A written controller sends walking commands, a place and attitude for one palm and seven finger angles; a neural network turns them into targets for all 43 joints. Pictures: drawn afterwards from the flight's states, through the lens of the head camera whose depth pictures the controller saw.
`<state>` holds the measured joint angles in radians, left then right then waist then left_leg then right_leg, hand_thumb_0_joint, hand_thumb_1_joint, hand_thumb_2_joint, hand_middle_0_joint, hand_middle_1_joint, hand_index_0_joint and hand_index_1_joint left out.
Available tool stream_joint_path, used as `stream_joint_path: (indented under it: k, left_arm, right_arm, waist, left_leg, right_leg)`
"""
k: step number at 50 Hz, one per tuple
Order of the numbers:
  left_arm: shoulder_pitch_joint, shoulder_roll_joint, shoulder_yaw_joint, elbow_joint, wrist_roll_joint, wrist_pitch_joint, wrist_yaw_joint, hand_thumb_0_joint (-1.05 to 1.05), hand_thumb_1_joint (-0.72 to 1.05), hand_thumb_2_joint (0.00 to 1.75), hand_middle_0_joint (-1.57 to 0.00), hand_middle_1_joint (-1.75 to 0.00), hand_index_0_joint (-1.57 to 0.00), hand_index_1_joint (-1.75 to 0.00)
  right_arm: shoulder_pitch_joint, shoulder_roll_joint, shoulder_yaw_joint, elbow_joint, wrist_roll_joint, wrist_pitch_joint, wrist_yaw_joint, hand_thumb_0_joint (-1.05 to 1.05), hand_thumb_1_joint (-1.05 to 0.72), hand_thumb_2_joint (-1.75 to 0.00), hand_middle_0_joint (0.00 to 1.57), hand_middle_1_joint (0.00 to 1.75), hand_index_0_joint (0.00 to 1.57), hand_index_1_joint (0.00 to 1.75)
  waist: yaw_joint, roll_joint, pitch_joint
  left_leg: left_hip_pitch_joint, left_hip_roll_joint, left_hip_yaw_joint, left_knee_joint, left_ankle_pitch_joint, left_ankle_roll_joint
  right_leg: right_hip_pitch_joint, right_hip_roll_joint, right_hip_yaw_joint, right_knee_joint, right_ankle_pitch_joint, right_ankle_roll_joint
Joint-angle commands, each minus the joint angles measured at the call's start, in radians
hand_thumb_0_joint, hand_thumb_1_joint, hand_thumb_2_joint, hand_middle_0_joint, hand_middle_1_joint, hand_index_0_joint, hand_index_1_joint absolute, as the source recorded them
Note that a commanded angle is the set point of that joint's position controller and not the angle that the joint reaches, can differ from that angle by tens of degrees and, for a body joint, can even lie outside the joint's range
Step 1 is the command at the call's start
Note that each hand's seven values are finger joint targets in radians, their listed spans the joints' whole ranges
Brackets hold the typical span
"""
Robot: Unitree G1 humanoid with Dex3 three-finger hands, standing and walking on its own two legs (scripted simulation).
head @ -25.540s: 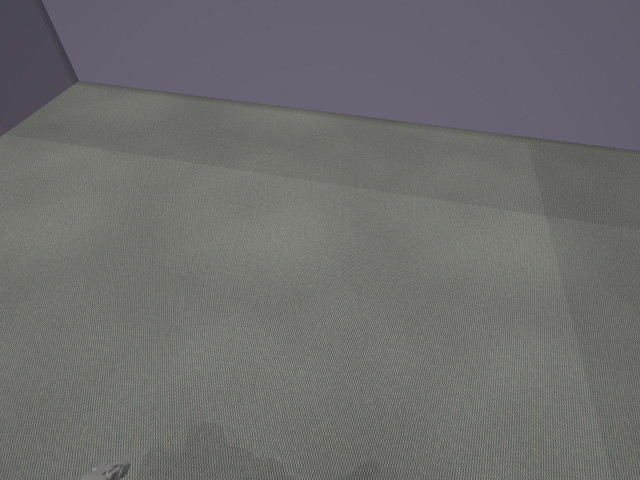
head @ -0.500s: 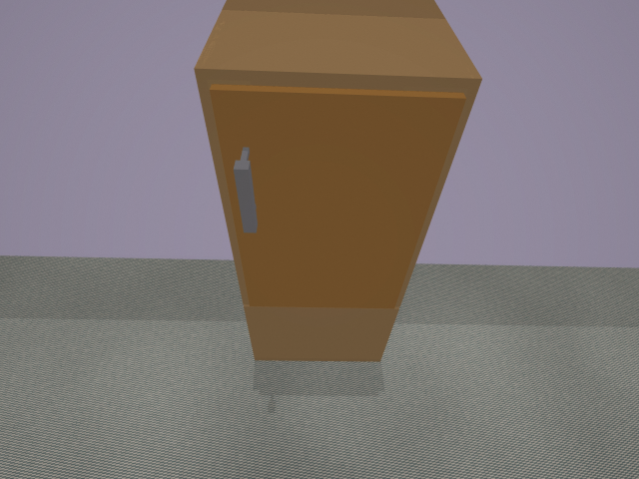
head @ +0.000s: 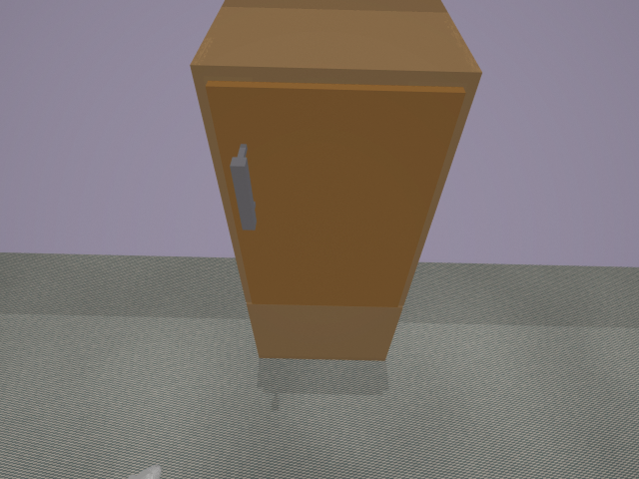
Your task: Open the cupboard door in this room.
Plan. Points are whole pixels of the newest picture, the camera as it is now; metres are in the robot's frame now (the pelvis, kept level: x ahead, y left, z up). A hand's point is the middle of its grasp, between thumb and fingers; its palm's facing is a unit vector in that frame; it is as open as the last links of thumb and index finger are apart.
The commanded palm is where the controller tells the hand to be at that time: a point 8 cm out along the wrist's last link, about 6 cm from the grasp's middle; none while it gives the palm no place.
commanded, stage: raise the hand with hooked fingers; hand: left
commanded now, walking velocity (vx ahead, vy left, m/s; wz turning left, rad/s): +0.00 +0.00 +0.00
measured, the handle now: (246, 188) +0.56 +0.16 +0.03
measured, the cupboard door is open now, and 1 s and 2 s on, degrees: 0 0 0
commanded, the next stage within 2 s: move the hooked fingers beside the handle in 2.00 s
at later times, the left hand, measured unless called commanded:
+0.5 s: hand (171, 446) +0.17 +0.19 -0.03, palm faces +0.09 -0.99 -0.08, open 9.7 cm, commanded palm +0.15 +0.25 -0.02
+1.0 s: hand (139, 385) +0.22 +0.24 +0.01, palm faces +0.04 -1.00 -0.05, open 12.6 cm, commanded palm +0.19 +0.29 +0.02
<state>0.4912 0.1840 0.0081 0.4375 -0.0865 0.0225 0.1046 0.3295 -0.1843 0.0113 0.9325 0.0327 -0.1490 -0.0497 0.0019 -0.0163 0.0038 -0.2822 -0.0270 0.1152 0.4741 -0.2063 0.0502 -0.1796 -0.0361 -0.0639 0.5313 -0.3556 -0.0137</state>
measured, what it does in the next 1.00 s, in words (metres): stands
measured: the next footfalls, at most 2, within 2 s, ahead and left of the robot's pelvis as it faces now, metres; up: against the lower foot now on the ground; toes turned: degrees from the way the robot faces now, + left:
none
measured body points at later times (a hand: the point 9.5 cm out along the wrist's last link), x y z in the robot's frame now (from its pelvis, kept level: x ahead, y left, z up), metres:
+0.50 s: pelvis -0.04 -0.04 -0.08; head +0.02 -0.03 +0.37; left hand +0.15 +0.24 -0.02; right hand +0.18 -0.27 -0.15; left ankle +0.03 +0.08 -0.74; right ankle -0.05 -0.11 -0.74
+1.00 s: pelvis -0.03 +0.00 -0.05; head +0.02 +0.01 +0.40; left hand +0.21 +0.29 +0.01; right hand +0.13 -0.26 -0.13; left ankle +0.03 +0.09 -0.74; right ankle -0.05 -0.11 -0.74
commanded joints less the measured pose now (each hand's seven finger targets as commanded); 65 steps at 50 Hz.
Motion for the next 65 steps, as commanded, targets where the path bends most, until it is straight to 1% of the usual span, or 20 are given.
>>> stream_joint_path:
  k: [1,2,5,7,8,11,13,15,17,18,20,23,25,28,31,34,38,46,55,65]
  left_arm:
    - [-0.186,0.062,0.06,-0.459,-0.084,-0.195,-0.013,0.0,0.76,0.84,-0.21,-0.39,-0.21,-0.39]
    - [-0.152,0.046,0.086,-0.364,-0.086,-0.261,-0.047,0.0,0.74,0.83,-0.21,-0.4,-0.21,-0.4]
    - [0.043,0.0,0.142,-0.17,-0.133,-0.488,-0.222,0.0,0.67,0.8,-0.22,-0.45,-0.22,-0.45]
    - [0.068,0.037,0.18,-0.188,-0.173,-0.633,-0.375,0.0,0.62,0.78,-0.22,-0.48,-0.22,-0.48]
    - [0.086,0.105,0.247,-0.162,-0.184,-0.658,-0.439,0.0,0.6,0.77,-0.22,-0.5,-0.22,-0.5]
    - [0.001,0.184,0.319,-0.356,-0.241,-0.582,-0.483,0.0,0.53,0.74,-0.23,-0.54,-0.23,-0.54]
    - [-0.114,0.224,0.352,-0.466,-0.259,-0.533,-0.452,0.0,0.48,0.72,-0.23,-0.57,-0.23,-0.57]
    - [-0.218,0.217,0.336,-0.598,-0.249,-0.556,-0.406,0.0,0.43,0.7,-0.23,-0.6,-0.23,-0.6]
    - [-0.29,0.221,0.307,-0.695,-0.222,-0.604,-0.375,0.0,0.39,0.68,-0.24,-0.63,-0.24,-0.63]
    - [-0.351,0.225,0.282,-0.721,-0.221,-0.622,-0.38,0.0,0.36,0.67,-0.24,-0.64,-0.24,-0.64]
    - [-0.35,0.204,0.248,-0.637,-0.221,-0.634,-0.412,0.0,0.32,0.65,-0.24,-0.68,-0.24,-0.68]
    - [-0.347,0.243,0.27,-0.514,-0.252,-0.578,-0.487,0.0,0.25,0.62,-0.25,-0.72,-0.25,-0.72]
    - [-0.308,0.282,0.323,-0.474,-0.266,-0.509,-0.517,0.0,0.2,0.6,-0.25,-0.75,-0.25,-0.75]
    - [-0.263,0.309,0.394,-0.416,-0.298,-0.412,-0.516,0.0,0.13,0.57,-0.25,-0.8,-0.25,-0.8]
    - [-0.253,0.298,0.42,-0.46,-0.302,-0.414,-0.481,0.0,0.06,0.54,-0.26,-0.84,-0.26,-0.84]
    - [-0.251,0.265,0.394,-0.457,-0.291,-0.452,-0.454,0.0,-0.01,0.51,-0.27,-0.88,-0.27,-0.88]
    - [-0.301,0.276,0.378,-0.413,-0.279,-0.483,-0.452,0.0,-0.1,0.47,-0.27,-0.94,-0.27,-0.94]
    - [-0.385,0.325,0.393,-0.474,-0.281,-0.483,-0.455,0.0,-0.29,0.39,-0.29,-1.07,-0.29,-1.07]
    - [-0.481,0.351,0.396,-0.41,-0.266,-0.39,-0.461,0.0,-0.5,0.3,-0.3,-1.2,-0.3,-1.2]
    - [-0.671,0.426,0.432,-0.335,-0.264,-0.338,-0.514,0.0,-0.5,0.3,-0.3,-1.2,-0.3,-1.2]
  right_arm:
    - [-0.122,-0.213,-0.064,-0.271,0.005,-0.146,-0.021,0.0,-0.9,-0.9,0.2,0.3,0.2,0.3]
    - [-0.121,-0.21,-0.069,-0.288,-0.012,-0.14,-0.019,0.0,-0.9,-0.9,0.2,0.3,0.2,0.3]
    - [-0.188,-0.195,-0.093,-0.354,-0.033,-0.136,0.016,0.0,-0.9,-0.9,0.2,0.3,0.2,0.3]
    - [-0.217,-0.197,-0.108,-0.409,-0.027,-0.139,0.043,0.0,-0.9,-0.9,0.2,0.3,0.2,0.3]
    - [-0.211,-0.2,-0.116,-0.438,-0.018,-0.135,0.055,0.0,-0.9,-0.9,0.2,0.3,0.2,0.3]
    - [-0.243,-0.195,-0.109,-0.552,0.001,-0.104,0.038,0.0,-0.9,-0.9,0.2,0.3,0.2,0.3]
    - [-0.22,-0.186,-0.104,-0.568,0.003,-0.082,0.017,0.0,-0.9,-0.9,0.2,0.3,0.2,0.3]
    - [-0.179,-0.168,-0.095,-0.558,-0.001,-0.076,-0.001,0.0,-0.9,-0.9,0.2,0.3,0.2,0.3]
    - [-0.151,-0.162,-0.086,-0.534,-0.011,-0.08,-0.017,0.0,-0.9,-0.9,0.2,0.3,0.2,0.3]
    - [-0.143,-0.167,-0.08,-0.522,-0.016,-0.086,-0.025,0.0,-0.9,-0.9,0.2,0.3,0.2,0.3]
    - [-0.136,-0.172,-0.07,-0.486,-0.012,-0.1,-0.035,0.0,-0.9,-0.9,0.2,0.3,0.2,0.3]
    - [-0.14,-0.194,-0.058,-0.469,0.001,-0.112,-0.047,0.0,-0.9,-0.9,0.2,0.3,0.2,0.3]
    - [-0.142,-0.199,-0.058,-0.474,0.01,-0.113,-0.051,0.0,-0.9,-0.9,0.2,0.3,0.2,0.3]
    - [-0.153,-0.194,-0.053,-0.485,0.014,-0.103,-0.051,0.0,-0.9,-0.9,0.2,0.3,0.2,0.3]
    - [-0.143,-0.185,-0.056,-0.482,0.008,-0.103,-0.043,0.0,-0.9,-0.9,0.2,0.3,0.2,0.3]
    - [-0.14,-0.184,-0.061,-0.476,0.004,-0.111,-0.032,0.0,-0.9,-0.9,0.2,0.3,0.2,0.3]
    - [-0.122,-0.207,-0.065,-0.468,0.003,-0.116,-0.03,0.0,-0.9,-0.9,0.2,0.3,0.2,0.3]
    - [-0.102,-0.221,-0.059,-0.471,0.01,-0.127,-0.038,0.0,-0.9,-0.9,0.2,0.3,0.2,0.3]
    - [-0.104,-0.233,-0.046,-0.488,0.015,-0.102,-0.038,0.0,-0.9,-0.9,0.2,0.3,0.2,0.3]
    - [-0.112,-0.238,-0.026,-0.49,0.017,-0.083,-0.05,0.0,-0.9,-0.9,0.2,0.3,0.2,0.3]
  waist:
    - [-0.072,-0.042,-0.001]
    - [-0.077,-0.145,0.015]
    - [0.026,-0.241,-0.069]
    - [0.056,-0.15,-0.179]
    - [0.076,-0.057,-0.214]
    - [0.084,0.012,-0.354]
    - [0.049,-0.006,-0.337]
    - [0.008,0.075,-0.313]
    - [-0.026,0.104,-0.318]
    - [-0.051,0.081,-0.31]
    - [-0.072,0.091,-0.264]
    - [-0.058,0.077,-0.261]
    - [-0.026,0.061,-0.329]
    - [0.015,0.015,-0.345]
    - [0.027,0.012,-0.375]
    - [0.016,0.002,-0.327]
    - [-0.006,-0.01,-0.27]
    - [-0.001,0.121,-0.335]
    - [-0.008,0.106,-0.287]
    - [-0.008,0.13,-0.278]
  left_leg:
    - [-0.003,0.062,-0.189,0.024,-0.081,-0.028]
    - [-0.073,0.052,-0.184,0.103,-0.068,-0.028]
    - [-0.297,0.034,-0.141,0.307,-0.045,-0.049]
    - [-0.389,0.022,-0.125,0.413,-0.021,-0.056]
    - [-0.409,0.019,-0.117,0.453,0.008,-0.057]
    - [-0.429,0.003,-0.074,0.491,-0.018,-0.037]
    - [-0.437,0.016,-0.09,0.508,-0.059,-0.031]
    - [-0.405,0.036,-0.105,0.522,-0.069,-0.02]
    - [-0.382,0.051,-0.121,0.538,-0.033,-0.012]
    - [-0.397,0.057,-0.132,0.562,-0.036,-0.008]
    - [-0.417,0.061,-0.141,0.575,-0.053,-0.009]
    - [-0.446,0.059,-0.15,0.571,-0.083,-0.006]
    - [-0.428,0.056,-0.145,0.542,-0.065,-0.006]
    - [-0.404,0.052,-0.153,0.496,-0.017,-0.008]
    - [-0.348,0.05,-0.149,0.445,0.044,-0.011]
    - [-0.311,0.049,-0.144,0.41,0.051,-0.012]
    - [-0.304,0.048,-0.142,0.388,-0.007,-0.008]
    - [-0.141,0.057,-0.155,0.314,0.031,-0.013]
    - [-0.07,0.069,-0.197,0.235,0.014,-0.028]
    - [0.008,0.071,-0.233,0.17,-0.03,-0.037]
  right_leg:
    - [-0.319,0.04,-0.044,-0.01,0.034,-0.004]
    - [-0.399,0.048,-0.056,0.03,0.015,-0.002]
    - [-0.536,0.053,-0.035,0.219,-0.013,-0.01]
    - [-0.538,0.042,0.009,0.326,0.061,-0.018]
    - [-0.511,0.028,0.049,0.359,0.125,-0.024]
    - [-0.422,0.007,0.14,0.331,0.114,0.005]
    - [-0.464,0.016,0.163,0.305,0.044,0.023]
    - [-0.505,0.016,0.18,0.282,0.019,0.03]
    - [-0.53,0.027,0.159,0.302,0.072,0.023]
    - [-0.555,0.032,0.164,0.314,0.081,0.031]
    - [-0.59,0.034,0.16,0.308,0.066,0.028]
    - [-0.568,0.033,0.186,0.276,-0.002,0.04]
    - [-0.495,0.02,0.192,0.251,0.015,0.047]
    - [-0.403,0.011,0.187,0.234,0.104,0.065]
    - [-0.367,0.012,0.137,0.251,0.222,0.062]
    - [-0.408,0.032,0.089,0.254,0.213,0.046]
    - [-0.471,0.047,0.069,0.235,0.076,0.031]
    - [-0.456,0.066,0.01,0.228,0.081,-0.001]
    - [-0.442,0.075,-0.021,0.192,0.068,-0.008]
    - [-0.421,0.079,-0.019,0.145,0.046,-0.017]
